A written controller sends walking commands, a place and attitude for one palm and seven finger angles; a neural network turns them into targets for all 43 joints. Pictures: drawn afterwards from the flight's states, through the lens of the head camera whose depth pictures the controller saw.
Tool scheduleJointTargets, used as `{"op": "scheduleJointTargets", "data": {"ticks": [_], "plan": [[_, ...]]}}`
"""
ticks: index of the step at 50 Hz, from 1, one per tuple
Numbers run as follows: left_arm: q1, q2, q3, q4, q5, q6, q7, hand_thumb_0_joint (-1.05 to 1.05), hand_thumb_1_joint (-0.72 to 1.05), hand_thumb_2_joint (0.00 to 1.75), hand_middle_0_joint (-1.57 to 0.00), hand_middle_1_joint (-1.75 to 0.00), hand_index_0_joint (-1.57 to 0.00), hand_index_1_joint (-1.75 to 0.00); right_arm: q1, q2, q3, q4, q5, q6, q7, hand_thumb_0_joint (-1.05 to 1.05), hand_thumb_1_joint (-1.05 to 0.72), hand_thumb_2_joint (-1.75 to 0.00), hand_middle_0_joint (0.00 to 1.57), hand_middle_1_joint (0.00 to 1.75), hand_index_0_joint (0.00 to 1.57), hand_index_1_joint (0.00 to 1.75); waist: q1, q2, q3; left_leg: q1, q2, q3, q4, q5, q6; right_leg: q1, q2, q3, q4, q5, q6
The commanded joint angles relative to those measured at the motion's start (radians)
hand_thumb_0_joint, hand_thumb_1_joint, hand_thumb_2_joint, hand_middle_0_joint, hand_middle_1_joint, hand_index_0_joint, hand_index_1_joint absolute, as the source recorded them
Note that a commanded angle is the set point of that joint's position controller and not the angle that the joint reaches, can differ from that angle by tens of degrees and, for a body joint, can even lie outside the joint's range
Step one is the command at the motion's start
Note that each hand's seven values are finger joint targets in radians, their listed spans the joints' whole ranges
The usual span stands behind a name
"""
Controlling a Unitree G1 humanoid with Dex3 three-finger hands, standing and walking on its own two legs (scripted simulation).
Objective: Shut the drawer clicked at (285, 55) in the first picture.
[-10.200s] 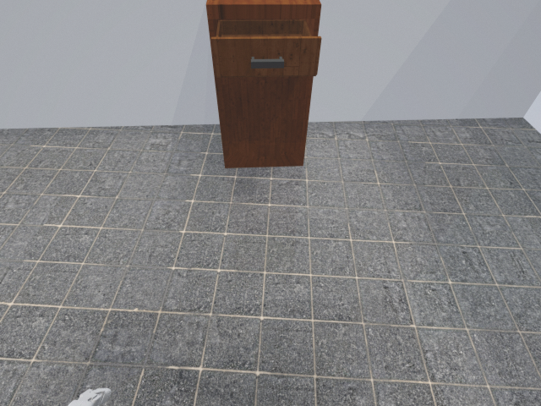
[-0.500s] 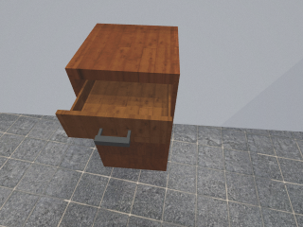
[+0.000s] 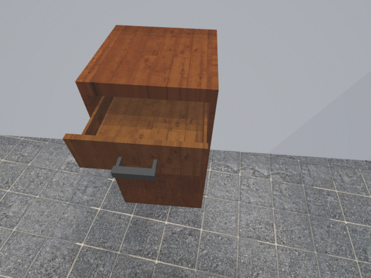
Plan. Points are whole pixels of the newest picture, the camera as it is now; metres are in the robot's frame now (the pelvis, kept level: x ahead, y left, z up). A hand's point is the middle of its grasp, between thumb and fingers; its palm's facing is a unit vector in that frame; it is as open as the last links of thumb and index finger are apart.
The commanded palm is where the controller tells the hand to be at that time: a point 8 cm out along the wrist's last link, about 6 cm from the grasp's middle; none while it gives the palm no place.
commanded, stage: raise the hand and make a fist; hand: left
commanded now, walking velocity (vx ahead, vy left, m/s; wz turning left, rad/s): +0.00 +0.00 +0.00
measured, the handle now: (135, 167) +0.41 +0.18 -0.06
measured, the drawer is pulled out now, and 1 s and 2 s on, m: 0.19 0.19 0.19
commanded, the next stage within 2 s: bring the fist close to the handle in 1.84 s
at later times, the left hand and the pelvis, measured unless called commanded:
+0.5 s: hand out of the picture +0.13 +0.17 -0.05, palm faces +0.16 -0.98 -0.07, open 5.2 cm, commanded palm +0.14 +0.21 -0.03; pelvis -0.03 -0.03 -0.08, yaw +2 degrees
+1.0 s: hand (118, 243) +0.19 +0.15 -0.01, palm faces -0.02 -1.00 -0.03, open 3.2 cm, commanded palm +0.17 +0.21 +0.01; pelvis -0.02 +0.00 -0.06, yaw +1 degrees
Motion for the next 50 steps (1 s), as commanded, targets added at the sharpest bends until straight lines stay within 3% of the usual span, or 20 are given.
{"op": "scheduleJointTargets", "data": {"ticks": [1, 2, 6, 8, 9, 10, 12, 15, 18, 21, 24, 25, 29, 30, 32, 35, 38, 41, 45, 50], "plan": [[-0.037, -0.059, -0.083, -0.649, -0.078, -0.120, 0.075, 0.00, 0.90, 0.90, -0.28, -0.39, -0.28, -0.39, -0.097, -0.162, -0.050, -0.241, 0.051, -0.254, -0.029, 0.00, -0.90, -0.90, 0.20, 0.30, 0.20, 0.30, -0.037, 0.133, -0.153, -0.052, 0.066, -0.080, -0.063, 0.277, -0.033, -0.075, -0.005, 0.001, 0.047, 0.008, -0.012], [-0.155, -0.094, -0.135, -0.841, -0.117, -0.134, 0.051, 0.00, 0.90, 0.90, -0.30, -0.41, -0.30, -0.41, -0.110, -0.199, -0.050, -0.322, 0.060, -0.265, -0.030, 0.00, -0.90, -0.90, 0.20, 0.30, 0.20, 0.30, -0.047, 0.049, -0.051, -0.132, 0.062, -0.107, -0.051, 0.165, -0.021, -0.080, -0.008, -0.011, 0.027, 0.023, -0.007], [-0.127, -0.038, -0.084, -0.828, -0.090, -0.304, -0.007, 0.00, 0.90, 0.90, -0.38, -0.50, -0.38, -0.50, -0.125, -0.244, -0.080, -0.435, 0.025, -0.321, -0.030, 0.00, -0.90, -0.90, 0.20, 0.30, 0.20, 0.30, -0.079, -0.255, 0.010, -0.285, 0.008, -0.110, 0.098, -0.046, -0.002, -0.285, 0.005, -0.005, 0.041, -0.200, 0.003], [0.083, -0.071, -0.039, -0.683, -0.121, -0.418, -0.087, 0.00, 0.90, 0.90, -0.42, -0.54, -0.42, -0.54, -0.158, -0.234, -0.100, -0.494, 0.012, -0.326, -0.008, 0.00, -0.90, -0.90, 0.20, 0.30, 0.20, 0.30, -0.011, -0.342, -0.002, -0.414, 0.005, -0.096, 0.187, -0.080, -0.017, -0.357, 0.003, -0.007, 0.119, -0.276, 0.000], [0.189, -0.057, 0.003, -0.671, -0.145, -0.485, -0.140, 0.00, 0.90, 0.90, -0.44, -0.56, -0.44, -0.56, -0.177, -0.228, -0.107, -0.524, 0.011, -0.323, 0.007, 0.00, -0.90, -0.90, 0.20, 0.30, 0.20, 0.30, 0.024, -0.344, -0.031, -0.463, 0.000, -0.081, 0.224, -0.077, -0.026, -0.352, 0.002, 0.004, 0.152, -0.270, -0.004], [0.272, 0.018, 0.104, -0.630, -0.154, -0.545, -0.193, 0.00, 0.90, 0.90, -0.46, -0.58, -0.46, -0.58, -0.183, -0.229, -0.121, -0.538, 0.014, -0.309, 0.029, 0.00, -0.90, -0.90, 0.20, 0.30, 0.20, 0.30, 0.065, -0.260, -0.079, -0.481, -0.012, -0.060, 0.252, -0.033, -0.042, -0.307, 0.000, 0.020, 0.195, -0.194, -0.019], [0.251, 0.092, 0.183, -0.678, -0.174, -0.675, -0.307, 0.00, 0.90, 0.90, -0.50, -0.62, -0.50, -0.62, -0.238, -0.243, -0.132, -0.606, 0.002, -0.279, 0.064, 0.00, -0.90, -0.90, 0.20, 0.30, 0.20, 0.30, 0.063, -0.146, -0.151, -0.540, -0.029, -0.034, 0.348, 0.018, -0.054, -0.279, -0.011, 0.036, 0.304, -0.021, -0.031], [0.253, 0.147, 0.222, -0.750, -0.124, -0.651, -0.303, 0.00, 0.90, 0.90, -0.56, -0.69, -0.56, -0.69, -0.271, -0.219, -0.134, -0.688, 0.017, -0.204, 0.071, 0.00, -0.90, -0.90, 0.20, 0.30, 0.20, 0.30, 0.099, 0.057, -0.183, -0.597, -0.042, 0.007, 0.389, -0.001, -0.039, -0.293, -0.018, 0.071, 0.359, 0.001, -0.041], [0.039, 0.132, 0.174, -0.996, -0.134, -0.635, -0.249, 0.00, 0.90, 0.90, -0.62, -0.75, -0.62, -0.75, -0.266, -0.199, -0.118, -0.761, 0.025, -0.172, 0.055, 0.00, -0.90, -0.90, 0.20, 0.30, 0.20, 0.30, 0.057, 0.100, -0.278, -0.606, -0.024, -0.010, 0.426, -0.027, -0.020, -0.335, -0.009, 0.104, 0.386, -0.056, -0.037], [-0.096, 0.155, 0.202, -1.198, -0.158, -0.722, -0.204, 0.00, 0.90, 0.90, -0.68, -0.82, -0.68, -0.82, -0.183, -0.180, -0.118, -0.734, 0.015, -0.180, 0.030, 0.00, -0.90, -0.90, 0.20, 0.30, 0.20, 0.30, -0.004, 0.091, -0.384, -0.594, 0.004, -0.053, 0.508, 0.015, -0.007, -0.364, 0.001, 0.146, 0.413, -0.021, -0.023], [-0.187, 0.091, 0.081, -1.219, -0.175, -0.793, -0.259, 0.00, 0.90, 0.90, -0.74, -0.88, -0.74, -0.88, -0.172, -0.187, -0.091, -0.692, 0.020, -0.215, 0.014, 0.00, -0.90, -0.90, 0.20, 0.30, 0.20, 0.30, -0.081, 0.085, -0.351, -0.615, 0.019, -0.079, 0.563, -0.027, -0.002, -0.475, 0.006, 0.146, 0.406, -0.101, -0.014], [-0.249, 0.082, 0.038, -1.210, -0.178, -0.796, -0.293, 0.00, 0.90, 0.90, -0.76, -0.91, -0.76, -0.91, -0.174, -0.199, -0.083, -0.677, 0.024, -0.227, 0.008, 0.00, -0.90, -0.90, 0.20, 0.30, 0.20, 0.30, -0.118, 0.054, -0.327, -0.619, 0.025, -0.086, 0.582, -0.052, 0.005, -0.506, 0.005, 0.150, 0.394, -0.139, -0.009], [-0.212, 0.120, 0.020, -0.997, -0.196, -0.654, -0.413, 0.00, 0.90, 0.90, -0.84, -0.99, -0.84, -0.99, -0.159, -0.233, -0.075, -0.657, 0.050, -0.255, -0.021, 0.00, -0.90, -0.90, 0.20, 0.30, 0.20, 0.30, -0.120, -0.051, -0.286, -0.696, 0.024, -0.097, 0.571, -0.156, 0.007, -0.478, -0.002, 0.163, 0.330, -0.304, 0.005], [-0.166, 0.164, 0.059, -0.897, -0.186, -0.579, -0.428, 0.00, 0.90, 0.90, -0.86, -1.01, -0.86, -1.01, -0.164, -0.241, -0.070, -0.657, 0.056, -0.245, -0.025, 0.00, -0.90, -0.90, 0.20, 0.30, 0.20, 0.30, -0.103, -0.074, -0.252, -0.718, 0.022, -0.093, 0.562, -0.164, 0.007, -0.466, -0.006, 0.175, 0.303, -0.337, 0.006], [-0.150, 0.219, 0.130, -0.913, -0.190, -0.454, -0.430, 0.00, 0.90, 0.90, -0.90, -1.06, -0.90, -1.06, -0.186, -0.243, -0.069, -0.697, 0.066, -0.221, -0.031, 0.00, -0.90, -0.90, 0.20, 0.30, 0.20, 0.30, -0.043, -0.065, -0.326, -0.698, 0.007, -0.082, 0.513, -0.140, 0.006, -0.368, -0.027, 0.178, 0.283, -0.338, 0.012], [-0.076, 0.258, 0.289, -0.976, -0.233, -0.333, -0.336, 0.00, 0.90, 0.90, -0.96, -1.12, -0.96, -1.12, -0.225, -0.210, -0.068, -0.729, 0.058, -0.185, -0.033, 0.00, -0.90, -0.90, 0.20, 0.30, 0.20, 0.30, 0.049, -0.081, -0.430, -0.641, -0.003, -0.077, 0.453, -0.039, -0.005, -0.200, -0.034, 0.164, 0.285, -0.221, 0.013], [-0.019, 0.165, 0.284, -1.154, -0.253, -0.366, -0.204, 0.00, 0.90, 0.90, -1.02, -1.19, -1.02, -1.19, -0.202, -0.163, -0.066, -0.734, 0.047, -0.179, -0.017, 0.00, -0.90, -0.90, 0.20, 0.30, 0.20, 0.30, 0.067, -0.024, -0.444, -0.567, 0.006, -0.075, 0.401, 0.085, -0.019, -0.150, -0.021, 0.092, 0.337, 0.039, 0.000], [0.016, 0.132, 0.218, -1.158, -0.193, -0.453, -0.148, 0.00, 0.90, 0.90, -1.08, -1.25, -1.08, -1.25, -0.174, -0.166, -0.076, -0.706, 0.031, -0.187, 0.001, 0.00, -0.90, -0.90, 0.20, 0.30, 0.20, 0.30, 0.029, -0.032, -0.349, -0.557, 0.018, -0.074, 0.381, 0.124, -0.017, -0.233, -0.002, 0.048, 0.365, 0.113, -0.002], [-0.008, 0.059, 0.032, -1.095, -0.132, -0.525, -0.214, 0.00, 0.90, 0.90, -1.16, -1.34, -1.16, -1.34, -0.154, -0.213, -0.082, -0.696, 0.026, -0.208, 0.016, 0.00, -0.90, -0.90, 0.20, 0.30, 0.20, 0.30, -0.057, -0.042, -0.202, -0.573, 0.023, -0.080, 0.399, 0.018, -0.005, -0.395, 0.002, 0.037, 0.349, -0.032, 0.000], [-0.088, 0.145, 0.069, -1.195, -0.152, -0.524, -0.260, 0.00, 0.90, 0.90, -1.26, -1.45, -1.26, -1.45, -0.120, -0.239, -0.084, -0.703, 0.035, -0.233, -0.007, 0.00, -0.90, -0.90, 0.20, 0.30, 0.20, 0.30, -0.053, 0.038, -0.324, -0.487, 0.022, -0.097, 0.390, -0.012, -0.006, -0.376, 0.004, 0.039, 0.338, -0.098, -0.004]]}}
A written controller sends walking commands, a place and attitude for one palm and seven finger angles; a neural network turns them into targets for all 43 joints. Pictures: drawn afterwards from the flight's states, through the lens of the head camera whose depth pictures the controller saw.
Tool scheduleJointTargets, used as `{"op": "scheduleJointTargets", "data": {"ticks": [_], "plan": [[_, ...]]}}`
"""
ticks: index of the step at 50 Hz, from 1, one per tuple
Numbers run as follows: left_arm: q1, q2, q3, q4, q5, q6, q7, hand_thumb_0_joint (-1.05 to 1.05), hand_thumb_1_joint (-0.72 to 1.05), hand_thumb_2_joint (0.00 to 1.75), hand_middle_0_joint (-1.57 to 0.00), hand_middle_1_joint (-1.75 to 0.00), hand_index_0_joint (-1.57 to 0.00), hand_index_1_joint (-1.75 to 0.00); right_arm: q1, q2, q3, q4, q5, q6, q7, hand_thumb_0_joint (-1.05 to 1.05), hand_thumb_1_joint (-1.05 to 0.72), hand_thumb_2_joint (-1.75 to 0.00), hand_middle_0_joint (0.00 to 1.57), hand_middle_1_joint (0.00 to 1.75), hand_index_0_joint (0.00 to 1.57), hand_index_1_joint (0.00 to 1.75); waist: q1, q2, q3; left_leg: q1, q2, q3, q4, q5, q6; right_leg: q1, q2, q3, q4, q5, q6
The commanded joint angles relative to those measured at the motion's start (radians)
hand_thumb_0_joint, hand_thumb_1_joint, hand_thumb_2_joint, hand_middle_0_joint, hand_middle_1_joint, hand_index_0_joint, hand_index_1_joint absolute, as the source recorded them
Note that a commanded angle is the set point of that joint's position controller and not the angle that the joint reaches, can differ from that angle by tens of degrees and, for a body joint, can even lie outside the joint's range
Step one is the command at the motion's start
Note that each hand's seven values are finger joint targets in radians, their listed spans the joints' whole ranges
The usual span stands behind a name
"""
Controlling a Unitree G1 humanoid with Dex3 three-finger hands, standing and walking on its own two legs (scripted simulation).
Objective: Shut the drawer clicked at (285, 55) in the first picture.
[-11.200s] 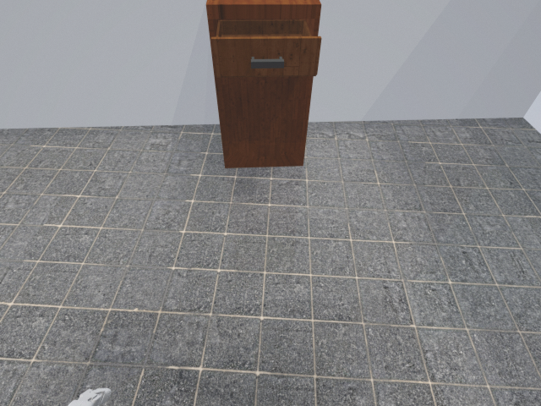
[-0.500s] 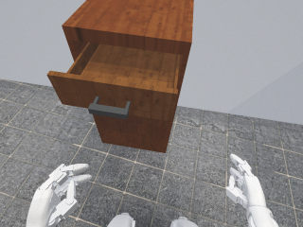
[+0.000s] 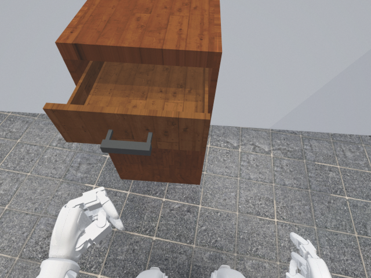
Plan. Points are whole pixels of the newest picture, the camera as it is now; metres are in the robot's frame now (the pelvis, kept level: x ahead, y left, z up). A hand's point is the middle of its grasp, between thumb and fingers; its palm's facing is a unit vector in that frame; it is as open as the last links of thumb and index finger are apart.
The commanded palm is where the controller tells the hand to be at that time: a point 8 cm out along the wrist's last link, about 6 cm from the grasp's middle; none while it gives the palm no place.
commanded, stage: raise the hand and make a fist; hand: left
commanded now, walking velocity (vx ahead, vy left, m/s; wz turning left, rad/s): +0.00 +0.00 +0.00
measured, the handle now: (128, 140) +0.44 +0.17 +0.00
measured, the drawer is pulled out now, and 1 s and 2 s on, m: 0.19 0.19 0.19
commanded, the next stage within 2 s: bring the fist close to the handle in 0.84 s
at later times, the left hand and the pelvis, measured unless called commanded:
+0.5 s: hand (107, 197) +0.25 +0.15 +0.09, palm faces -0.01 -1.00 -0.04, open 3.2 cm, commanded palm +0.22 +0.20 +0.10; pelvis +0.02 +0.01 +0.02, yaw +0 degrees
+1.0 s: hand (119, 201) +0.24 +0.13 +0.10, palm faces -0.04 -1.00 -0.06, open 3.2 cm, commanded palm +0.22 +0.19 +0.09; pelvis +0.01 -0.01 +0.02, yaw +1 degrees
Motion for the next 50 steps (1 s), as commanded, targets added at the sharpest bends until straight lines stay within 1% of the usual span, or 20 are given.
{"op": "scheduleJointTargets", "data": {"ticks": [1, 3, 5, 7, 9, 10, 12, 14, 15, 21, 24, 28, 30, 32, 34, 35, 40, 44, 47, 50], "plan": [[-0.154, 0.114, 0.028, -0.290, 0.000, -0.060, -0.013, 0.00, 0.90, 0.90, -1.28, -1.47, -1.28, -1.47, -0.067, -0.093, -0.023, -0.185, 0.006, -0.077, -0.023, 0.00, -0.90, -0.90, 0.20, 0.30, 0.20, 0.30, -0.005, 0.036, -0.229, 0.103, -0.001, -0.070, -0.175, 0.235, -0.010, 0.162, 0.014, 0.060, -0.134, 0.118, 0.003], [-0.168, 0.105, 0.040, -0.325, 0.003, -0.057, 0.034, 0.00, 0.90, 0.90, -1.32, -1.51, -1.32, -1.51, -0.063, -0.080, -0.017, -0.189, 0.002, -0.077, -0.024, 0.00, -0.90, -0.90, 0.20, 0.30, 0.20, 0.30, 0.010, 0.059, -0.253, 0.142, 0.002, -0.077, -0.185, 0.310, -0.017, 0.179, 0.016, 0.045, -0.116, 0.184, 0.000], [-0.187, 0.115, 0.065, -0.320, 0.012, -0.048, 0.083, 0.00, 0.90, 0.90, -1.36, -1.56, -1.36, -1.56, -0.064, -0.078, -0.015, -0.185, -0.001, -0.066, -0.021, 0.00, -0.90, -0.90, 0.20, 0.30, 0.20, 0.30, 0.012, 0.021, -0.251, 0.155, 0.008, -0.085, -0.194, 0.345, -0.021, 0.184, 0.022, 0.034, -0.111, 0.210, 0.002], [-0.154, 0.045, 0.009, -0.277, 0.015, -0.023, 0.098, 0.00, 0.90, 0.90, -1.40, -1.60, -1.40, -1.60, -0.068, -0.068, -0.009, -0.194, 0.000, -0.057, -0.011, 0.00, -0.90, -0.90, 0.20, 0.30, 0.20, 0.30, 0.011, 0.026, -0.207, 0.166, 0.012, -0.084, -0.205, 0.381, -0.028, 0.183, 0.023, 0.026, -0.118, 0.242, 0.002], [-0.129, 0.023, -0.018, -0.210, 0.022, 0.023, 0.086, 0.00, 0.90, 0.90, -1.40, -1.60, -1.40, -1.60, -0.077, -0.077, -0.004, -0.199, 0.003, -0.039, -0.003, 0.00, -0.90, -0.90, 0.20, 0.30, 0.20, 0.30, 0.009, 0.016, -0.154, 0.147, 0.012, -0.079, -0.218, 0.371, -0.033, 0.187, 0.021, 0.025, -0.135, 0.247, 0.003], [-0.118, 0.030, -0.020, -0.174, 0.034, 0.048, 0.076, 0.00, 0.90, 0.90, -1.40, -1.60, -1.40, -1.60, -0.077, -0.080, -0.004, -0.199, 0.007, -0.029, -0.002, 0.00, -0.90, -0.90, 0.20, 0.30, 0.20, 0.30, 0.009, -0.011, -0.150, 0.149, 0.013, -0.078, -0.222, 0.387, -0.030, 0.200, 0.021, 0.026, -0.143, 0.258, 0.002], [-0.116, 0.011, -0.066, -0.189, 0.042, 0.094, 0.046, 0.00, 0.90, 0.90, -1.40, -1.60, -1.40, -1.60, -0.077, -0.079, 0.000, -0.221, 0.011, -0.020, 0.002, 0.00, -0.90, -0.90, 0.20, 0.30, 0.20, 0.30, 0.012, 0.001, -0.151, 0.161, 0.012, -0.073, -0.231, 0.396, -0.032, 0.217, 0.018, 0.027, -0.153, 0.273, 0.002], [-0.135, 0.032, -0.056, -0.212, 0.043, 0.127, 0.028, 0.00, 0.90, 0.90, -1.40, -1.60, -1.40, -1.60, -0.085, -0.081, 0.005, -0.234, 0.013, -0.012, -0.001, 0.00, -0.90, -0.90, 0.20, 0.30, 0.20, 0.30, 0.017, -0.019, -0.155, 0.163, 0.009, -0.071, -0.242, 0.387, -0.029, 0.247, 0.017, 0.030, -0.165, 0.284, 0.002], [-0.120, 0.051, -0.027, -0.189, 0.040, 0.141, 0.029, 0.00, 0.90, 0.90, -1.40, -1.60, -1.40, -1.60, -0.090, -0.081, 0.005, -0.228, 0.011, -0.005, -0.005, 0.00, -0.90, -0.90, 0.20, 0.30, 0.20, 0.30, 0.016, -0.060, -0.132, 0.155, 0.011, -0.073, -0.245, 0.386, -0.025, 0.255, 0.020, 0.030, -0.173, 0.292, 0.003], [-0.245, 0.081, 0.043, -0.339, 0.017, 0.085, 0.084, 0.00, 0.90, 0.90, -1.40, -1.60, -1.40, -1.60, -0.090, -0.056, 0.019, -0.215, 0.001, -0.012, -0.012, 0.00, -0.90, -0.90, 0.20, 0.30, 0.20, 0.30, 0.026, 0.004, -0.194, 0.224, 0.010, -0.072, -0.260, 0.422, -0.030, 0.293, 0.021, 0.035, -0.178, 0.318, 0.000], [-0.191, 0.035, 0.001, -0.306, 0.019, 0.060, 0.083, 0.00, 0.90, 0.90, -1.40, -1.60, -1.40, -1.60, -0.080, -0.055, 0.019, -0.198, 0.002, -0.024, -0.003, 0.00, -0.90, -0.90, 0.20, 0.30, 0.20, 0.30, 0.020, 0.032, -0.174, 0.238, 0.015, -0.077, -0.259, 0.464, -0.041, 0.274, 0.020, 0.028, -0.177, 0.326, 0.000], [-0.160, -0.017, -0.090, -0.245, 0.034, 0.082, 0.038, 0.00, 0.90, 0.90, -1.40, -1.60, -1.40, -1.60, -0.076, -0.070, 0.010, -0.192, 0.009, -0.031, 0.004, 0.00, -0.90, -0.90, 0.20, 0.30, 0.20, 0.30, 0.000, 0.017, -0.137, 0.231, 0.017, -0.082, -0.257, 0.447, -0.039, 0.248, 0.017, 0.024, -0.189, 0.304, 0.005], [-0.130, 0.012, -0.065, -0.212, 0.035, 0.105, 0.023, 0.00, 0.90, 0.90, -1.40, -1.60, -1.40, -1.60, -0.085, -0.081, 0.005, -0.193, 0.011, -0.028, 0.000, 0.00, -0.90, -0.90, 0.20, 0.30, 0.20, 0.30, 0.005, -0.032, -0.122, 0.203, 0.014, -0.080, -0.265, 0.413, -0.032, 0.266, 0.017, 0.027, -0.202, 0.297, 0.003], [-0.127, 0.025, -0.058, -0.258, 0.040, 0.114, 0.024, 0.00, 0.90, 0.90, -1.40, -1.60, -1.40, -1.60, -0.086, -0.079, 0.002, -0.210, 0.009, -0.025, -0.002, 0.00, -0.90, -0.90, 0.20, 0.30, 0.20, 0.30, 0.019, -0.027, -0.165, 0.214, 0.007, -0.070, -0.268, 0.413, -0.027, 0.295, 0.013, 0.034, -0.201, 0.313, 0.004], [-0.128, 0.067, 0.002, -0.296, 0.037, 0.109, 0.051, 0.00, 0.90, 0.90, -1.40, -1.60, -1.40, -1.60, -0.088, -0.073, 0.003, -0.212, 0.005, -0.025, -0.003, 0.00, -0.90, -0.90, 0.20, 0.30, 0.20, 0.30, 0.036, -0.026, -0.195, 0.218, 0.004, -0.067, -0.274, 0.416, -0.030, 0.321, 0.011, 0.035, -0.196, 0.321, 0.002], [-0.112, 0.084, 0.032, -0.294, 0.036, 0.105, 0.071, 0.00, 0.90, 0.90, -1.40, -1.60, -1.40, -1.60, -0.097, -0.070, 0.004, -0.210, 0.002, -0.020, -0.006, 0.00, -0.90, -0.90, 0.20, 0.30, 0.20, 0.30, 0.042, -0.041, -0.173, 0.206, 0.003, -0.064, -0.276, 0.409, -0.028, 0.326, 0.013, 0.037, -0.202, 0.325, 0.001], [-0.179, 0.073, 0.045, -0.305, 0.032, 0.045, 0.119, 0.00, 0.90, 0.90, -1.40, -1.60, -1.40, -1.60, -0.103, -0.059, 0.011, -0.196, 0.001, -0.021, -0.003, 0.00, -0.90, -0.90, 0.20, 0.30, 0.20, 0.30, 0.027, -0.009, -0.119, 0.181, -0.002, -0.051, -0.276, 0.332, -0.025, 0.301, 0.014, 0.053, -0.217, 0.264, 0.000], [-0.204, 0.029, -0.031, -0.243, 0.029, 0.033, 0.065, 0.00, 0.90, 0.90, -1.40, -1.60, -1.40, -1.60, -0.100, -0.071, 0.013, -0.185, 0.005, -0.035, 0.000, 0.00, -0.90, -0.90, 0.20, 0.30, 0.20, 0.30, 0.000, 0.005, -0.100, 0.177, -0.006, -0.051, -0.264, 0.284, -0.021, 0.270, 0.012, 0.062, -0.232, 0.226, 0.003], [-0.182, 0.027, -0.046, -0.210, 0.021, 0.055, 0.019, 0.00, 0.90, 0.90, -1.40, -1.60, -1.40, -1.60, -0.091, -0.079, 0.008, -0.186, 0.010, -0.043, -0.004, 0.00, -0.90, -0.90, 0.20, 0.30, 0.20, 0.30, 0.001, -0.030, -0.123, 0.178, -0.008, -0.051, -0.260, 0.283, -0.015, 0.288, 0.010, 0.070, -0.244, 0.232, 0.007], [-0.224, 0.092, 0.030, -0.102, 0.016, 0.075, 0.010, 0.00, 0.90, 0.90, -1.40, -1.60, -1.40, -1.60, -0.093, -0.091, 0.009, -0.167, 0.007, -0.034, -0.014, 0.00, -0.90, -0.90, 0.20, 0.30, 0.20, 0.30, -0.006, -0.121, -0.078, 0.111, -0.016, -0.047, -0.246, 0.232, -0.013, 0.277, 0.005, 0.098, -0.269, 0.170, 0.015]]}}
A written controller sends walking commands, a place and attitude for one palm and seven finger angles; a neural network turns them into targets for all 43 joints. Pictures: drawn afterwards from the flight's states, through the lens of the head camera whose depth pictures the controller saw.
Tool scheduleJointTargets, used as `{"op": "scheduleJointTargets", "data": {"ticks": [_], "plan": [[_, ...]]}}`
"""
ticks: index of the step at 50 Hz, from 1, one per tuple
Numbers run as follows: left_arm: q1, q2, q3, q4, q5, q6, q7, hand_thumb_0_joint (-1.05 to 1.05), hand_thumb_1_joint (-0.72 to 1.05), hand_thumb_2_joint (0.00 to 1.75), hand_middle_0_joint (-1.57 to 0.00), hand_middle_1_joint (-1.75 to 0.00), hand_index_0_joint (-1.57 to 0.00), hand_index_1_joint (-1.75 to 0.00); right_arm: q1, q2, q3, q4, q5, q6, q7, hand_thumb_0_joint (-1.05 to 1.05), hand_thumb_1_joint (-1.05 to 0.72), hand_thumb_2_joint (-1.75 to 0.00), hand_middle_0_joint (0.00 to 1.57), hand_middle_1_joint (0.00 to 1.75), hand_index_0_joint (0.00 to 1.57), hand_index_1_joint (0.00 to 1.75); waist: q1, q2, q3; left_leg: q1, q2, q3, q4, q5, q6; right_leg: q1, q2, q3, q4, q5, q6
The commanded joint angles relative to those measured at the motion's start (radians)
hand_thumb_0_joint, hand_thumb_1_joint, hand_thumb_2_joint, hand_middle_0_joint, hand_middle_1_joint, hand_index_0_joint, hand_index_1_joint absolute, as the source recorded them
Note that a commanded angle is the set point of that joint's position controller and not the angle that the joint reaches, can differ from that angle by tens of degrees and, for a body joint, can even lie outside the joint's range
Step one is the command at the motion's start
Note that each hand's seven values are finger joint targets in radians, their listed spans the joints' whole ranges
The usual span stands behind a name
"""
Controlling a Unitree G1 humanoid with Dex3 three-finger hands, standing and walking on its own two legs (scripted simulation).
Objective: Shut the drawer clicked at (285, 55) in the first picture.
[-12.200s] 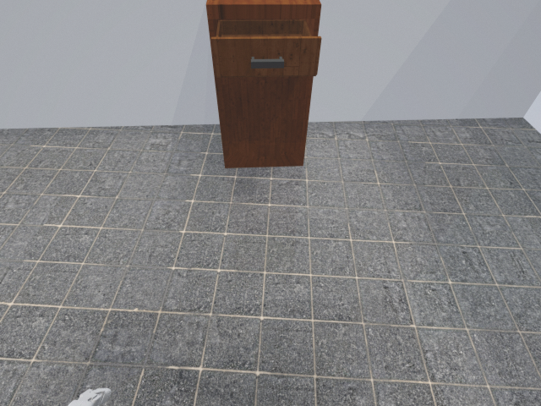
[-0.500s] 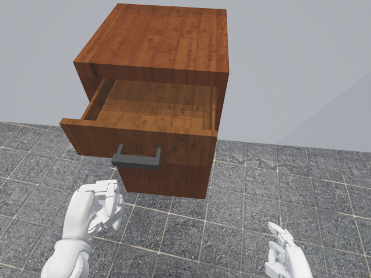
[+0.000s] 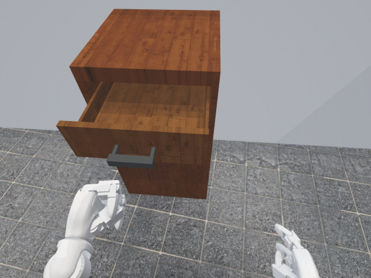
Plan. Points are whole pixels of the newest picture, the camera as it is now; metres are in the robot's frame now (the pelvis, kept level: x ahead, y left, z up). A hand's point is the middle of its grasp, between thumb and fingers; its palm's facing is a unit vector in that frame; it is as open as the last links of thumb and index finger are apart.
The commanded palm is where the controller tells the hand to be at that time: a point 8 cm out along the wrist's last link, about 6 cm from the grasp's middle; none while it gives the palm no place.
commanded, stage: bring the fist close to the handle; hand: left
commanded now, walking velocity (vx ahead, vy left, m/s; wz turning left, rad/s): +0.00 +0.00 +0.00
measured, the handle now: (133, 155) +0.43 +0.17 -0.02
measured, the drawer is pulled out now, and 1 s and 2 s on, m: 0.19 0.19 0.17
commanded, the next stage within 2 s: push the drawer shut in 1.34 s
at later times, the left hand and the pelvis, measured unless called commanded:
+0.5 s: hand (131, 201) +0.28 +0.14 +0.02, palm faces -0.06 -1.00 -0.03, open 3.2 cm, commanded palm +0.26 +0.20 +0.02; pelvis -0.01 -0.01 -0.02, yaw -1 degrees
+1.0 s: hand (138, 191) +0.32 +0.14 -0.03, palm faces -0.08 -1.00 -0.04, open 3.2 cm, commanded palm +0.29 +0.19 -0.02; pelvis -0.03 +0.01 -0.06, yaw -1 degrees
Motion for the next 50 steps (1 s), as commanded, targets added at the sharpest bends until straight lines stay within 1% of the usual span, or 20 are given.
{"op": "scheduleJointTargets", "data": {"ticks": [1, 3, 6, 8, 10, 13, 15, 17, 21, 25, 28, 30, 34, 35, 39, 40, 42, 45, 47, 50], "plan": [[-0.146, 0.097, 0.076, -0.087, -0.014, -0.045, -0.028, 0.00, 0.90, 0.90, -1.40, -1.60, -1.40, -1.60, -0.061, -0.115, -0.049, -0.145, 0.007, -0.046, -0.025, 0.00, -0.90, -0.90, 0.20, 0.30, 0.20, 0.30, -0.026, -0.159, -0.085, -0.063, -0.019, -0.034, -0.113, 0.178, 0.002, 0.119, -0.004, 0.117, -0.163, 0.120, 0.027], [-0.203, 0.111, 0.114, -0.072, -0.021, -0.062, -0.016, 0.00, 0.90, 0.90, -1.40, -1.60, -1.40, -1.60, -0.073, -0.108, -0.050, -0.143, 0.006, -0.044, -0.027, 0.00, -0.90, -0.90, 0.20, 0.30, 0.20, 0.30, -0.017, -0.136, -0.098, -0.073, -0.023, -0.028, -0.107, 0.167, 0.000, 0.119, -0.009, 0.127, -0.159, 0.095, 0.027], [-0.265, 0.135, 0.158, -0.080, -0.024, -0.110, 0.007, 0.00, 0.90, 0.90, -1.40, -1.60, -1.40, -1.60, -0.073, -0.096, -0.051, -0.129, 0.002, -0.045, -0.022, 0.00, -0.90, -0.90, 0.20, 0.30, 0.20, 0.30, -0.002, -0.044, -0.175, -0.057, -0.024, -0.021, -0.095, 0.206, -0.002, 0.152, -0.010, 0.131, -0.129, 0.149, 0.019], [-0.310, 0.116, 0.133, -0.062, -0.024, -0.143, 0.004, 0.00, 0.90, 0.90, -1.40, -1.60, -1.40, -1.60, -0.076, -0.092, -0.050, -0.117, 0.001, -0.050, -0.018, 0.00, -0.90, -0.90, 0.20, 0.30, 0.20, 0.30, -0.011, -0.022, -0.202, -0.060, -0.025, -0.020, -0.080, 0.224, -0.003, 0.151, -0.011, 0.133, -0.110, 0.190, 0.020], [-0.341, 0.119, 0.128, -0.014, -0.019, -0.168, -0.007, 0.00, 0.90, 0.90, -1.40, -1.60, -1.40, -1.60, -0.065, -0.099, -0.053, -0.097, -0.002, -0.054, -0.014, 0.00, -0.90, -0.90, 0.20, 0.30, 0.20, 0.30, -0.024, -0.029, -0.208, -0.073, -0.021, -0.023, -0.064, 0.239, -0.002, 0.138, -0.009, 0.130, -0.094, 0.217, 0.019], [-0.342, 0.072, 0.067, 0.078, -0.018, -0.175, -0.049, 0.00, 0.90, 0.90, -1.40, -1.60, -1.40, -1.60, -0.057, -0.108, -0.059, -0.089, 0.000, -0.058, -0.008, 0.00, -0.90, -0.90, 0.20, 0.30, 0.20, 0.30, -0.034, -0.020, -0.202, -0.087, -0.021, -0.026, -0.047, 0.235, -0.003, 0.095, -0.008, 0.123, -0.073, 0.232, 0.018], [-0.345, 0.089, 0.088, 0.161, -0.026, -0.157, -0.071, 0.00, 0.90, 0.90, -1.40, -1.60, -1.40, -1.60, -0.050, -0.120, -0.064, -0.085, 0.001, -0.050, -0.008, 0.00, -0.90, -0.90, 0.20, 0.30, 0.20, 0.30, -0.037, -0.101, -0.178, -0.133, -0.020, -0.032, -0.038, 0.218, -0.003, 0.088, -0.010, 0.132, -0.078, 0.210, 0.021], [-0.323, 0.123, 0.137, 0.189, -0.036, -0.148, -0.083, 0.00, 0.90, 0.90, -1.40, -1.60, -1.40, -1.60, -0.047, -0.127, -0.070, -0.095, 0.003, -0.038, -0.008, 0.00, -0.90, -0.90, 0.20, 0.30, 0.20, 0.30, -0.016, -0.143, -0.210, -0.163, -0.025, -0.024, -0.033, 0.218, -0.002, 0.119, -0.016, 0.149, -0.075, 0.212, 0.026], [-0.379, 0.137, 0.177, 0.128, -0.042, -0.178, -0.056, 0.00, 0.90, 0.90, -1.40, -1.60, -1.40, -1.60, -0.054, -0.115, -0.074, -0.104, -0.004, -0.026, -0.004, 0.00, -0.90, -0.90, 0.20, 0.30, 0.20, 0.30, 0.002, -0.071, -0.286, -0.152, -0.026, -0.014, -0.023, 0.263, -0.004, 0.139, -0.016, 0.139, -0.029, 0.286, 0.020], [-0.439, 0.141, 0.185, 0.141, -0.029, -0.251, -0.022, 0.00, 0.90, 0.90, -1.40, -1.60, -1.40, -1.60, -0.047, -0.108, -0.078, -0.079, -0.014, -0.024, 0.000, 0.00, -0.90, -0.90, 0.20, 0.30, 0.20, 0.30, -0.019, -0.091, -0.280, -0.193, -0.016, -0.020, 0.018, 0.271, -0.002, 0.083, -0.010, 0.134, 0.018, 0.303, 0.020], [-0.445, 0.105, 0.141, 0.201, -0.016, -0.284, -0.040, 0.00, 0.90, 0.90, -1.40, -1.60, -1.40, -1.60, -0.046, -0.110, -0.082, -0.065, -0.015, -0.022, 0.007, 0.00, -0.90, -0.90, 0.20, 0.30, 0.20, 0.30, -0.027, -0.055, -0.277, -0.218, -0.015, -0.023, 0.043, 0.244, -0.005, 0.018, -0.009, 0.127, 0.048, 0.259, 0.016], [-0.481, 0.083, 0.099, 0.231, -0.012, -0.277, -0.063, 0.00, 0.90, 0.90, -1.40, -1.60, -1.40, -1.60, -0.045, -0.118, -0.083, -0.065, -0.012, -0.015, 0.008, 0.00, -0.90, -0.90, 0.20, 0.30, 0.20, 0.30, -0.046, -0.049, -0.267, -0.222, -0.013, -0.026, 0.058, 0.230, 0.000, -0.032, -0.007, 0.119, 0.056, 0.229, 0.014], [-0.546, 0.096, 0.109, 0.260, -0.021, -0.247, -0.078, 0.00, 0.90, 0.90, -1.40, -1.60, -1.40, -1.60, -0.040, -0.128, -0.088, -0.073, -0.008, 0.001, 0.002, 0.00, -0.90, -0.90, 0.20, 0.30, 0.20, 0.30, -0.042, -0.061, -0.318, -0.238, -0.013, -0.037, 0.074, 0.199, -0.002, -0.059, -0.006, 0.112, 0.076, 0.179, 0.015], [-0.571, 0.118, 0.126, 0.264, -0.020, -0.246, -0.072, 0.00, 0.90, 0.90, -1.40, -1.60, -1.40, -1.60, -0.040, -0.131, -0.087, -0.069, -0.008, 0.004, -0.002, 0.00, -0.90, -0.90, 0.20, 0.30, 0.20, 0.30, -0.045, -0.063, -0.321, -0.248, -0.011, -0.038, 0.082, 0.199, 0.000, -0.069, -0.003, 0.115, 0.083, 0.173, 0.014], [-0.653, 0.104, 0.128, 0.249, -0.017, -0.259, -0.030, 0.00, 0.90, 0.90, -1.40, -1.60, -1.40, -1.60, -0.042, -0.123, -0.085, -0.070, -0.014, 0.013, -0.002, 0.00, -0.90, -0.90, 0.20, 0.30, 0.20, 0.30, -0.035, -0.025, -0.364, -0.236, -0.010, -0.047, 0.099, 0.209, -0.005, -0.111, -0.003, 0.100, 0.121, 0.165, 0.011], [-0.648, 0.127, 0.152, 0.275, -0.013, -0.262, -0.015, 0.00, 0.90, 0.90, -1.40, -1.60, -1.40, -1.60, -0.035, -0.127, -0.083, -0.065, -0.018, 0.019, -0.002, 0.00, -0.90, -0.90, 0.20, 0.30, 0.20, 0.30, -0.038, -0.067, -0.357, -0.265, -0.008, -0.053, 0.103, 0.205, -0.004, -0.113, 0.002, 0.097, 0.129, 0.159, 0.011], [-0.691, 0.092, 0.120, 0.320, 0.001, -0.270, 0.000, 0.00, 0.90, 0.90, -1.40, -1.60, -1.40, -1.60, -0.042, -0.124, -0.080, -0.064, -0.020, 0.030, 0.001, 0.00, -0.90, -0.90, 0.20, 0.30, 0.20, 0.30, -0.051, -0.076, -0.348, -0.289, -0.009, -0.051, 0.119, 0.173, -0.002, -0.151, 0.001, 0.098, 0.140, 0.130, 0.015], [-0.711, 0.114, 0.133, 0.391, 0.021, -0.272, 0.009, 0.00, 0.90, 0.90, -1.40, -1.60, -1.40, -1.60, -0.032, -0.132, -0.081, -0.059, -0.024, 0.045, 0.006, 0.00, -0.90, -0.90, 0.20, 0.30, 0.20, 0.30, -0.049, -0.063, -0.344, -0.324, -0.009, -0.052, 0.136, 0.148, -0.002, -0.187, 0.004, 0.098, 0.158, 0.098, 0.010], [-0.755, 0.098, 0.111, 0.402, 0.032, -0.271, 0.005, 0.00, 0.90, 0.90, -1.40, -1.60, -1.40, -1.60, -0.026, -0.131, -0.082, -0.060, -0.024, 0.056, 0.011, 0.00, -0.90, -0.90, 0.20, 0.30, 0.20, 0.30, -0.048, -0.031, -0.380, -0.309, -0.009, -0.056, 0.142, 0.160, -0.006, -0.205, 0.003, 0.095, 0.176, 0.109, 0.007], [-0.707, 0.107, 0.112, 0.303, 0.020, -0.262, 0.000, 0.00, 0.90, 0.90, -1.40, -1.60, -1.40, -1.60, -0.013, -0.138, -0.090, -0.089, -0.023, 0.067, 0.017, 0.00, -0.90, -0.90, 0.20, 0.30, 0.20, 0.30, -0.020, 0.021, -0.506, -0.211, -0.002, -0.067, 0.131, 0.277, -0.015, -0.163, 0.006, 0.086, 0.190, 0.187, 0.000]]}}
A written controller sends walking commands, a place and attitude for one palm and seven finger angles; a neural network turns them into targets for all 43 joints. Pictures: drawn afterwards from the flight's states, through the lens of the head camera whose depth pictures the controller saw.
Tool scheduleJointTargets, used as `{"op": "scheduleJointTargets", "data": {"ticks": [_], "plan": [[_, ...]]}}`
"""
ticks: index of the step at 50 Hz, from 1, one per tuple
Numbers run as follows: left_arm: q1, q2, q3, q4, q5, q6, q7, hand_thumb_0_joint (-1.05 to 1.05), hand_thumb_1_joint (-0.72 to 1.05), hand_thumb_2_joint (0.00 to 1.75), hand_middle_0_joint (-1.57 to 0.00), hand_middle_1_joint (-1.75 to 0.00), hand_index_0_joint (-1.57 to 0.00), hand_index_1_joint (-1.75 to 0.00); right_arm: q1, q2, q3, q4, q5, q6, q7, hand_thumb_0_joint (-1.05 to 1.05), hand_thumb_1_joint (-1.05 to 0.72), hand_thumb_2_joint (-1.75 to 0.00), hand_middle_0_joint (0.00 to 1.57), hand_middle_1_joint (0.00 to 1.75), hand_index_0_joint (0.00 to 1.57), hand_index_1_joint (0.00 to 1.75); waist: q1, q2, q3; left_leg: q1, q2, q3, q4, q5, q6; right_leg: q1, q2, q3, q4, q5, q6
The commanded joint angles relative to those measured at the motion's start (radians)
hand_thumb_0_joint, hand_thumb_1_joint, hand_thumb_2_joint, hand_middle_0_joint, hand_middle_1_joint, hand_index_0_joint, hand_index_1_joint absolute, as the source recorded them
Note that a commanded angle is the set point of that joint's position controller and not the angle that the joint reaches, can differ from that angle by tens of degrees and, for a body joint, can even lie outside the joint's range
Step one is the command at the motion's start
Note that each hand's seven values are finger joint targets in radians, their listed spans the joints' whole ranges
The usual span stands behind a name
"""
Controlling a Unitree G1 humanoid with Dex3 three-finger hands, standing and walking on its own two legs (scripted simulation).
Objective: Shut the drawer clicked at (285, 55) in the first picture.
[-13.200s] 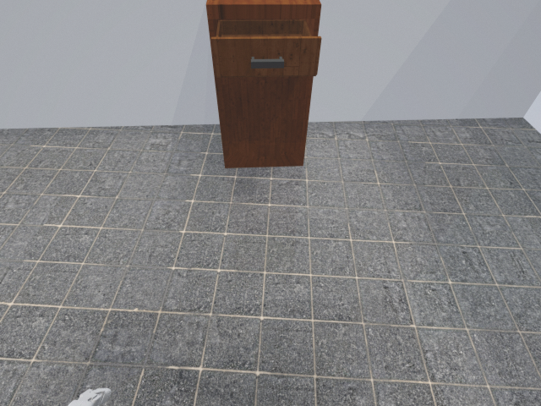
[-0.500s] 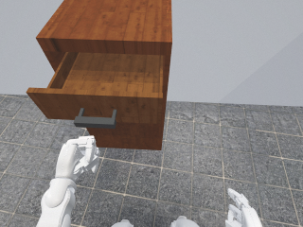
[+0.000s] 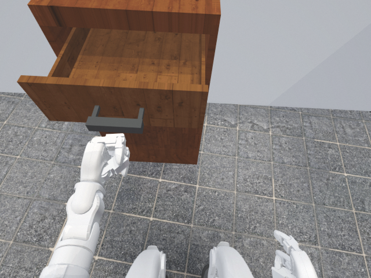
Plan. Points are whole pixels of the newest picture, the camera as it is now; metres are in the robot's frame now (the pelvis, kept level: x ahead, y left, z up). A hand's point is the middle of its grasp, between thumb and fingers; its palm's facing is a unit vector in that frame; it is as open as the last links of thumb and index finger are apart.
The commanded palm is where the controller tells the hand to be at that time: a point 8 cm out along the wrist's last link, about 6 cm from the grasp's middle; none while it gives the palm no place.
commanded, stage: bring the fist close to the handle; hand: left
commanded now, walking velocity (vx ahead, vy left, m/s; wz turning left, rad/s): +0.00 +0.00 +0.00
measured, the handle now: (117, 117) +0.46 +0.17 +0.04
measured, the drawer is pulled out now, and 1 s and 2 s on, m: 0.19 0.17 0.03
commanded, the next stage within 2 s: push the drawer shut in 0.34 s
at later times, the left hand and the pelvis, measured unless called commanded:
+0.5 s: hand (127, 159) +0.35 +0.13 +0.03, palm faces -0.04 -1.00 -0.05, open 3.2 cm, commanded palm +0.34 +0.19 +0.04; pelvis +0.01 +0.00 +0.01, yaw +0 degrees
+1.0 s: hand (127, 143) +0.39 +0.14 +0.03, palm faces -0.04 -1.00 -0.05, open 2.8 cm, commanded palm +0.40 +0.18 +0.04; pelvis +0.00 +0.00 +0.00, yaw +1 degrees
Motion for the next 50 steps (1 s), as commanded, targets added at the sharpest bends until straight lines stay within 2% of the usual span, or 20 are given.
{"op": "scheduleJointTargets", "data": {"ticks": [1, 2, 3, 7, 9, 12, 15, 16, 21, 23, 29, 32, 33, 36, 39, 41, 43, 46, 48, 50], "plan": [[-0.133, 0.090, 0.028, -0.296, -0.019, -0.061, -0.004, 0.00, 0.90, 0.90, -1.40, -1.60, -1.40, -1.60, 0.036, -0.145, -0.068, -0.152, 0.011, -0.022, -0.008, 0.00, -0.90, -0.90, 0.20, 0.30, 0.20, 0.30, 0.026, 0.039, -0.479, 0.261, 0.003, -0.089, -0.195, 0.402, -0.036, 0.305, 0.026, 0.063, -0.124, 0.281, 0.001], [-0.139, 0.065, 0.000, -0.310, -0.024, -0.053, -0.003, 0.00, 0.90, 0.90, -1.40, -1.60, -1.40, -1.60, 0.034, -0.142, -0.067, -0.154, 0.014, -0.017, -0.006, 0.00, -0.90, -0.90, 0.20, 0.30, 0.20, 0.30, 0.015, 0.043, -0.469, 0.263, 0.003, -0.087, -0.200, 0.396, -0.036, 0.304, 0.027, 0.061, -0.134, 0.277, 0.004], [-0.150, 0.079, 0.015, -0.319, -0.030, -0.049, 0.006, 0.00, 0.90, 0.90, -1.40, -1.60, -1.40, -1.60, 0.036, -0.143, -0.068, -0.149, 0.016, -0.013, -0.007, 0.00, -0.90, -0.90, 0.20, 0.30, 0.20, 0.30, 0.010, 0.012, -0.447, 0.249, 0.006, -0.089, -0.200, 0.378, -0.035, 0.303, 0.028, 0.062, -0.139, 0.267, 0.007], [-0.168, 0.054, -0.006, -0.244, -0.012, -0.038, 0.040, 0.00, 0.90, 0.90, -1.40, -1.60, -1.40, -1.60, 0.032, -0.142, -0.060, -0.138, 0.017, 0.003, -0.012, 0.00, -0.90, -0.90, 0.20, 0.30, 0.20, 0.30, -0.020, -0.065, -0.302, 0.146, 0.002, -0.086, -0.208, 0.241, -0.021, 0.266, 0.030, 0.061, -0.164, 0.168, 0.011], [-0.183, 0.052, -0.010, -0.219, 0.002, -0.044, 0.053, 0.00, 0.90, 0.90, -1.40, -1.60, -1.40, -1.60, 0.030, -0.145, -0.060, -0.139, 0.018, 0.008, -0.013, 0.00, -0.90, -0.90, 0.20, 0.30, 0.20, 0.30, -0.023, -0.060, -0.268, 0.130, 0.000, -0.085, -0.213, 0.194, -0.020, 0.242, 0.028, 0.062, -0.172, 0.119, 0.010], [-0.198, 0.089, 0.017, -0.240, 0.014, -0.061, 0.061, 0.00, 0.90, 0.90, -1.40, -1.60, -1.40, -1.60, 0.033, -0.145, -0.061, -0.141, 0.012, 0.014, -0.013, 0.00, -0.90, -0.90, 0.20, 0.30, 0.20, 0.30, -0.005, -0.011, -0.316, 0.154, -0.004, -0.082, -0.210, 0.222, -0.022, 0.256, 0.027, 0.067, -0.159, 0.143, 0.003], [-0.153, 0.097, 0.019, -0.271, 0.011, -0.073, 0.054, 0.00, 0.90, 0.90, -1.40, -1.60, -1.40, -1.60, 0.039, -0.143, -0.063, -0.152, 0.010, 0.019, -0.009, 0.00, -0.90, -0.90, 0.20, 0.30, 0.20, 0.30, 0.010, 0.026, -0.366, 0.196, -0.002, -0.080, -0.208, 0.300, -0.026, 0.287, 0.030, 0.066, -0.148, 0.214, -0.003], [-0.160, 0.078, 0.002, -0.280, 0.009, -0.074, 0.049, 0.00, 0.90, 0.90, -1.40, -1.60, -1.40, -1.60, 0.039, -0.138, -0.062, -0.150, 0.010, 0.020, -0.008, 0.00, -0.90, -0.90, 0.20, 0.30, 0.20, 0.30, 0.004, 0.025, -0.387, 0.208, -0.001, -0.078, -0.202, 0.319, -0.025, 0.294, 0.029, 0.068, -0.147, 0.236, 0.000], [-0.144, 0.105, 0.039, -0.233, -0.009, -0.066, 0.038, 0.00, 0.90, 0.90, -1.40, -1.60, -1.40, -1.60, 0.031, -0.139, -0.060, -0.143, 0.015, 0.027, -0.013, 0.00, -0.90, -0.90, 0.20, 0.30, 0.20, 0.30, -0.002, -0.022, -0.332, 0.139, -0.007, -0.063, -0.198, 0.256, -0.019, 0.320, 0.030, 0.084, -0.170, 0.212, 0.007], [-0.207, 0.099, 0.029, -0.207, -0.010, -0.064, 0.033, 0.00, 0.90, 0.90, -1.40, -1.60, -1.40, -1.60, 0.029, -0.140, -0.056, -0.136, 0.017, 0.029, -0.016, 0.00, -0.90, -0.90, 0.20, 0.30, 0.20, 0.30, -0.022, -0.041, -0.294, 0.115, -0.008, -0.066, -0.198, 0.218, -0.017, 0.304, 0.027, 0.085, -0.179, 0.178, 0.009], [-0.333, 0.127, 0.051, -0.185, -0.022, -0.080, 0.004, 0.00, 0.90, 0.90, -1.40, -1.60, -1.40, -1.60, 0.044, -0.141, -0.060, -0.106, 0.016, 0.018, -0.028, 0.00, -0.90, -0.90, 0.20, 0.30, 0.20, 0.30, -0.036, 0.000, -0.361, 0.132, -0.009, -0.060, -0.165, 0.265, -0.016, 0.310, 0.025, 0.098, -0.164, 0.238, 0.011], [-0.356, 0.152, 0.075, -0.148, -0.026, -0.078, -0.012, 0.00, 0.90, 0.90, -1.40, -1.60, -1.40, -1.60, 0.054, -0.144, -0.059, -0.097, 0.016, 0.017, -0.030, 0.00, -0.90, -0.90, 0.20, 0.30, 0.20, 0.30, -0.027, 0.024, -0.395, 0.149, -0.008, -0.066, -0.163, 0.305, -0.019, 0.314, 0.028, 0.095, -0.149, 0.273, 0.007], [-0.378, 0.126, 0.045, -0.138, -0.025, -0.072, -0.019, 0.00, 0.90, 0.90, -1.40, -1.60, -1.40, -1.60, 0.055, -0.142, -0.058, -0.095, 0.017, 0.016, -0.029, 0.00, -0.90, -0.90, 0.20, 0.30, 0.20, 0.30, -0.041, 0.037, -0.391, 0.156, -0.008, -0.064, -0.160, 0.308, -0.019, 0.303, 0.028, 0.095, -0.150, 0.278, 0.009], [-0.393, 0.142, 0.065, -0.097, -0.025, -0.055, -0.020, 0.00, 0.90, 0.90, -1.40, -1.60, -1.40, -1.60, 0.072, -0.148, -0.060, -0.090, 0.017, 0.019, -0.026, 0.00, -0.90, -0.90, 0.20, 0.30, 0.20, 0.30, -0.040, 0.021, -0.406, 0.162, -0.003, -0.071, -0.163, 0.334, -0.021, 0.296, 0.032, 0.085, -0.141, 0.293, 0.010], [-0.506, 0.115, 0.035, -0.091, -0.024, -0.053, -0.010, 0.00, 0.90, 0.90, -1.40, -1.60, -1.40, -1.60, 0.080, -0.147, -0.062, -0.076, 0.020, 0.018, -0.027, 0.00, -0.90, -0.90, 0.20, 0.30, 0.20, 0.30, -0.066, 0.022, -0.393, 0.166, -0.003, -0.076, -0.162, 0.310, -0.020, 0.269, 0.030, 0.083, -0.151, 0.264, 0.013], [-0.578, 0.152, 0.063, -0.063, -0.017, -0.060, 0.002, 0.00, 0.90, 0.90, -1.40, -1.60, -1.40, -1.60, 0.090, -0.151, -0.061, -0.060, 0.018, 0.018, -0.032, 0.00, -0.90, -0.90, 0.20, 0.30, 0.20, 0.30, -0.078, -0.005, -0.386, 0.139, -0.004, -0.079, -0.154, 0.286, -0.016, 0.263, 0.032, 0.089, -0.152, 0.243, 0.015], [-0.642, 0.117, 0.026, -0.042, -0.010, -0.071, 0.006, 0.00, 0.90, 0.90, -1.40, -1.60, -1.40, -1.60, 0.090, -0.148, -0.060, -0.050, 0.020, 0.013, -0.032, 0.00, -0.90, -0.90, 0.20, 0.30, 0.20, 0.30, -0.095, 0.016, -0.369, 0.154, -0.004, -0.085, -0.160, 0.251, -0.017, 0.221, 0.031, 0.084, -0.159, 0.197, 0.014], [-0.703, 0.162, 0.060, -0.013, -0.002, -0.089, 0.015, 0.00, 0.90, 0.90, -1.40, -1.60, -1.40, -1.60, 0.102, -0.155, -0.060, -0.037, 0.016, 0.011, -0.035, 0.00, -0.90, -0.90, 0.20, 0.30, 0.20, 0.30, -0.092, 0.025, -0.408, 0.160, -0.006, -0.090, -0.157, 0.238, -0.017, 0.216, 0.034, 0.086, -0.154, 0.174, 0.012], [-0.747, 0.147, 0.045, 0.038, 0.001, -0.093, 0.016, 0.00, 0.90, 0.90, -1.40, -1.60, -1.40, -1.60, 0.101, -0.154, -0.057, -0.029, 0.018, 0.010, -0.035, 0.00, -0.90, -0.90, 0.20, 0.30, 0.20, 0.30, -0.107, 0.017, -0.386, 0.145, -0.006, -0.092, -0.161, 0.194, -0.016, 0.195, 0.034, 0.086, -0.165, 0.130, 0.013], [-0.814, 0.153, 0.037, 0.068, 0.007, -0.098, 0.018, 0.00, 0.90, 0.90, -1.40, -1.60, -1.40, -1.60, 0.106, -0.157, -0.055, -0.021, 0.017, 0.010, -0.036, 0.00, -0.90, -0.90, 0.20, 0.30, 0.20, 0.30, -0.118, 0.052, -0.379, 0.148, -0.007, -0.096, -0.164, 0.157, -0.016, 0.160, 0.036, 0.084, -0.164, 0.092, 0.011]]}}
